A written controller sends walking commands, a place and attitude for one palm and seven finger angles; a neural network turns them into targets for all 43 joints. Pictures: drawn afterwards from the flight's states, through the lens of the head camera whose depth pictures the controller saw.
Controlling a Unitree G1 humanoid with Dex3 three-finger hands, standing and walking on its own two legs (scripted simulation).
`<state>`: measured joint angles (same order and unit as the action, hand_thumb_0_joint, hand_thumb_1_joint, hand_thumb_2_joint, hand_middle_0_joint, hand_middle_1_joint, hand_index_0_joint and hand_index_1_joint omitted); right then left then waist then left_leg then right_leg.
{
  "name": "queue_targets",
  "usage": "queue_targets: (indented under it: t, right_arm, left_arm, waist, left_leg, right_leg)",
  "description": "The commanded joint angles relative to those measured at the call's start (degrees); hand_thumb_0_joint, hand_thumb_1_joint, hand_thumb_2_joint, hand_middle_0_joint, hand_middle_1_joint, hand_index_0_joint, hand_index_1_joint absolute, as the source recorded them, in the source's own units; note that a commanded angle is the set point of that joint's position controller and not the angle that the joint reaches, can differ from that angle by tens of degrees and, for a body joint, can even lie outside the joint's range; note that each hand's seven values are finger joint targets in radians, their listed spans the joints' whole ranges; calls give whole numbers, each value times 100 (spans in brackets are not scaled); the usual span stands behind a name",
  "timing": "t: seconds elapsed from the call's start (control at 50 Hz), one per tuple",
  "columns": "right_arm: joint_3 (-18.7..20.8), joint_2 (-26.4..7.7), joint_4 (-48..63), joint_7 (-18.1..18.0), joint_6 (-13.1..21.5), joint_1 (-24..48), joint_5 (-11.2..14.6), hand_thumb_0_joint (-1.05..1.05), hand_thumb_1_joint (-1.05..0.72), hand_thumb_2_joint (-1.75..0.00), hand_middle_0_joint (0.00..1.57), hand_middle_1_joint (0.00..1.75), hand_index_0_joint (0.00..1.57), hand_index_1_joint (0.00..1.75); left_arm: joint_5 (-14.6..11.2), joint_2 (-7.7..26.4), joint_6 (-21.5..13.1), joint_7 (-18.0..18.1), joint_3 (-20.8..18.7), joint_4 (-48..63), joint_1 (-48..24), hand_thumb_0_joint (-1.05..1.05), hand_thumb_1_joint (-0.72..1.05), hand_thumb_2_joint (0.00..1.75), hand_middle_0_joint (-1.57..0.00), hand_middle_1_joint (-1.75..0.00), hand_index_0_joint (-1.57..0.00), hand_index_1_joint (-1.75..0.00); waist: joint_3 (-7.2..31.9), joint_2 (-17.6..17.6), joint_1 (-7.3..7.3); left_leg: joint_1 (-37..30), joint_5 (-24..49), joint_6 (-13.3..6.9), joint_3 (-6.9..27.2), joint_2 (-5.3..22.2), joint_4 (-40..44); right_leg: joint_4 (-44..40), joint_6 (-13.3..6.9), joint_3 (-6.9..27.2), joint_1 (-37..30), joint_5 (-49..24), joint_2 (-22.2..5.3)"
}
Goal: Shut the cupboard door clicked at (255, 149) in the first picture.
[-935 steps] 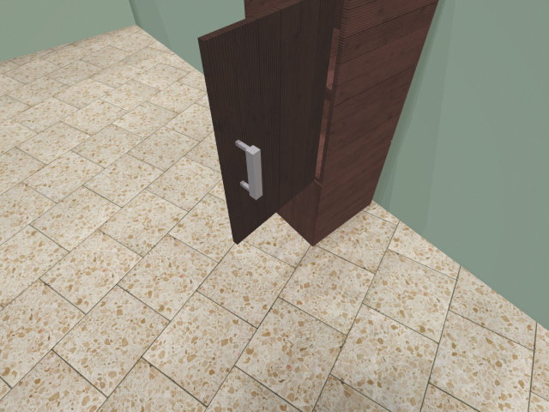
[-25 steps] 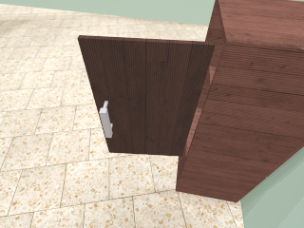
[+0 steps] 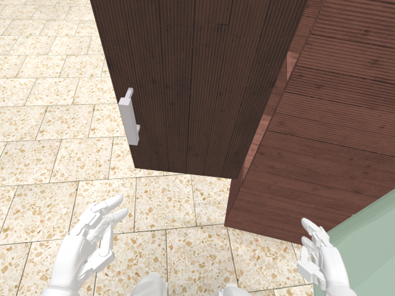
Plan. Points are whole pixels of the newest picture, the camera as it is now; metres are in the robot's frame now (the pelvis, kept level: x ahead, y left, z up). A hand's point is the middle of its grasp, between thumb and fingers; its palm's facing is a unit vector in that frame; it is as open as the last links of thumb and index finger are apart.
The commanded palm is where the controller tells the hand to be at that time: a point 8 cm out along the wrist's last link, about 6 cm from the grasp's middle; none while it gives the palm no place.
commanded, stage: raise the hand and make a fist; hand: left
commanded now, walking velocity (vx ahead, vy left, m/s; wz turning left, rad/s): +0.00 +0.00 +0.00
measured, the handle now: (132, 117) +0.51 +0.20 +0.02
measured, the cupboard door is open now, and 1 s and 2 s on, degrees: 98 98 98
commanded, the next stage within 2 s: bring the fist close to the handle in 1.56 s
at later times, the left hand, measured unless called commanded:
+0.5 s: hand (89, 254) +0.19 +0.20 +0.01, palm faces +0.04 -1.00 -0.02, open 4.1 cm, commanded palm +0.16 +0.24 +0.02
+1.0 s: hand (88, 251) +0.20 +0.21 +0.01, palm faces -0.04 -1.00 -0.01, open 3.1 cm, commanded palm +0.18 +0.27 +0.03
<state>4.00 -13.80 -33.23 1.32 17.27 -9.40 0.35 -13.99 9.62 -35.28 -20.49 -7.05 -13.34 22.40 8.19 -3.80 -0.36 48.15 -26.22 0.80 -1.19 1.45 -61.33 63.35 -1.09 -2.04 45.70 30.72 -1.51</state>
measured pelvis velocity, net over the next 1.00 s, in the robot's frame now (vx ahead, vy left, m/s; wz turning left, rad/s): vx -0.01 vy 0.03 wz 0.00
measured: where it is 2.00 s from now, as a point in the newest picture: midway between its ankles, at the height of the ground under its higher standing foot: outside the picture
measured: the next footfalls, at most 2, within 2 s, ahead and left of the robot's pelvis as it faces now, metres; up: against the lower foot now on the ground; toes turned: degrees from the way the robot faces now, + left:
none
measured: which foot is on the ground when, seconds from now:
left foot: down 0.00-1.00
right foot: down 0.00-1.00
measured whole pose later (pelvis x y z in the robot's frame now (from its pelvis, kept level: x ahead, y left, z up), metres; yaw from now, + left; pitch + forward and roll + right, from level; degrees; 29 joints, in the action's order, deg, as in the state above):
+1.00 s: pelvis -0.01 +0.03 -0.03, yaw +0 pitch +16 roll -4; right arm -1.7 -12.3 -26.7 -2.3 10.7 -12.7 1.9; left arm -15.1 13.9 -20.4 -15.7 -6.2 2.2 24.1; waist 10.5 2.3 0.9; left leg 59.4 -29.8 -1.2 2.0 1.9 -72.7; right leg 69.1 0.6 -4.7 53.2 32.1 -0.8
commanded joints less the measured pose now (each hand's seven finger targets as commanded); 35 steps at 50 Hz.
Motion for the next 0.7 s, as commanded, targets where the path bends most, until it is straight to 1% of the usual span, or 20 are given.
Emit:
queue_targets:
  t: [0.0,0.06,0.08,0.12,0.16,0.18,0.2,0.24,0.26,0.28,0.3,0.32,0.38,0.42,0.46,0.5,0.54,0.58,0.64,0.68]
  right_arm:
    - [218,-656,1243,-91,151,431,33,0,-90,-90,20,30,20,30]
    - [162,-569,1150,-217,187,205,24,0,-90,-90,20,30,20,30]
    - [131,-615,1079,-288,180,104,5,0,-90,-90,20,30,20,30]
    - [126,-647,942,-392,180,20,35,0,-90,-90,20,30,20,30]
    - [93,-707,900,-470,144,-24,83,0,-90,-90,20,30,20,30]
    - [56,-705,892,-529,89,-13,124,0,-90,-90,20,30,20,30]
    - [68,-697,941,-552,32,-22,180,0,-90,-90,20,30,20,30]
    - [87,-713,1167,-581,-129,78,275,0,-90,-90,20,30,20,30]
    - [92,-700,1299,-587,-208,161,304,0,-90,-90,20,30,20,30]
    - [91,-633,1356,-581,-290,293,304,0,-90,-90,20,30,20,30]
    - [60,-570,1492,-552,-347,274,296,0,-90,-90,20,30,20,30]
    - [66,-481,1522,-544,-396,326,288,0,-90,-90,20,30,20,30]
    - [41,-331,1423,-510,-404,265,197,0,-90,-90,20,30,20,30]
    - [38,-306,1323,-476,-314,117,165,0,-90,-90,20,30,20,30]
    - [19,-390,1189,-450,-227,27,127,0,-90,-90,20,30,20,30]
    - [9,-511,1125,-462,-178,-47,114,0,-90,-90,20,30,20,30]
    - [9,-626,1146,-495,-111,-80,166,0,-90,-90,20,30,20,30]
    - [-3,-721,1211,-547,-94,-83,214,0,-90,-90,20,30,20,30]
    - [11,-747,1356,-573,-97,-75,243,0,-90,-90,20,30,20,30]
    - [7,-706,1410,-547,-142,-40,218,0,-90,-90,20,30,20,30]
  left_arm:
    - [-452,1168,-371,-135,-925,2218,284,0,90,90,-53,-66,-53,-66]
    - [-573,1138,-608,122,-676,3835,-229,0,90,90,-58,-72,-58,-72]
    - [-574,1053,-646,122,-437,4173,-551,0,90,90,-60,-74,-60,-74]
    - [-503,699,-551,5,30,3930,-477,0,90,90,-64,-78,-64,-78]
    - [-456,724,-203,-165,153,3477,-510,0,90,90,-68,-82,-68,-82]
    - [-473,741,105,-288,114,3055,-393,0,90,90,-69,-84,-69,-84]
    - [-461,780,457,-394,59,2664,-155,0,90,90,-71,-86,-71,-86]
    - [-482,934,1226,-538,-233,2213,421,0,90,90,-75,-90,-75,-90]
    - [-509,1066,1577,-540,-425,2220,540,0,90,90,-77,-92,-77,-92]
    - [-544,1256,1876,-476,-764,2075,734,0,90,90,-79,-94,-79,-94]
    - [-624,1246,2018,-384,-881,2453,753,0,90,90,-81,-96,-81,-96]
    - [-683,1294,2085,-208,-1106,2613,785,0,90,90,-82,-98,-82,-98]
    - [-722,1302,1665,395,-1403,3108,672,0,90,90,-88,-104,-88,-104]
    - [-634,1030,1125,569,-1042,3336,570,0,90,90,-92,-108,-92,-108]
    - [-517,812,661,556,-570,3263,396,0,90,90,-95,-112,-95,-112]
    - [-424,704,431,395,-188,2969,198,0,90,90,-99,-116,-99,-116]
    - [-372,664,410,180,70,2686,158,0,90,90,-102,-120,-102,-120]
    - [-378,883,580,37,-33,2472,101,0,90,90,-106,-124,-106,-124]
    - [-425,1234,747,99,-431,3049,97,0,90,90,-112,-130,-112,-130]
    - [-437,1570,821,373,-885,3533,177,0,90,90,-115,-134,-115,-134]
  waist:
    - [1629,1448,551]
    - [2126,1622,215]
    - [2051,1254,35]
    - [1580,943,-207]
    - [1192,749,-332]
    - [1053,645,-288]
    - [980,284,-273]
    - [1205,-182,-17]
    - [1382,-268,112]
    - [1509,-130,338]
    - [1797,-111,400]
    - [1798,-141,479]
    - [1854,123,582]
    - [1712,419,447]
    - [1413,501,211]
    - [1063,519,-30]
    - [768,474,-151]
    - [693,399,-111]
    - [1350,763,142]
    - [1764,1210,400]
  left_leg:
    - [-190,925,-119,46,-294,-138]
    - [-416,1138,-228,161,-206,-587]
    - [-308,1138,-273,277,-138,-700]
    - [-55,1052,-320,312,-68,-897]
    - [314,698,-323,359,-46,-954]
    - [475,672,-335,370,-57,-962]
    - [681,520,-309,349,-61,-946]
    - [857,426,-299,309,-103,-779]
    - [848,470,-294,297,-142,-699]
    - [836,594,-279,293,-175,-631]
    - [740,704,-260,289,-193,-556]
    - [671,770,-233,306,-177,-474]
    - [473,1130,-200,360,-114,-377]
    - [275,1197,-179,377,-89,-305]
    - [274,944,-182,405,-74,-327]
    - [477,486,-203,443,-67,-394]
    - [623,-149,-217,477,-69,-320]
    - [797,-630,-235,515,-85,-217]
    - [296,-494,-230,568,-71,68]
    - [-115,-202,-181,644,-65,277]
  right_leg:
    - [-178,-122,417,-26,-1065,123]
    - [-176,-84,618,138,-1302,149]
    - [-74,-83,549,294,-1337,242]
    - [-55,-49,461,657,-1328,281]
    - [-202,-24,445,792,-877,310]
    - [-272,-34,476,742,-786,333]
    - [-449,34,564,638,-602,268]
    - [-680,93,676,226,-276,175]
    - [-724,120,711,-44,-319,114]
    - [-681,105,721,-302,-441,112]
    - [-624,150,703,-560,-652,52]
    - [-589,179,654,-642,-873,39]
    - [-267,113,377,-656,-1602,145]
    - [-132,47,213,-262,-1652,181]
    - [-76,6,105,270,-1214,233]
    - [-171,-26,130,682,-507,251]
    - [-368,-45,196,966,306,247]
    - [-505,-69,293,957,825,243]
    - [-345,-99,146,667,401,260]
    - [-132,-151,-41,457,-67,319]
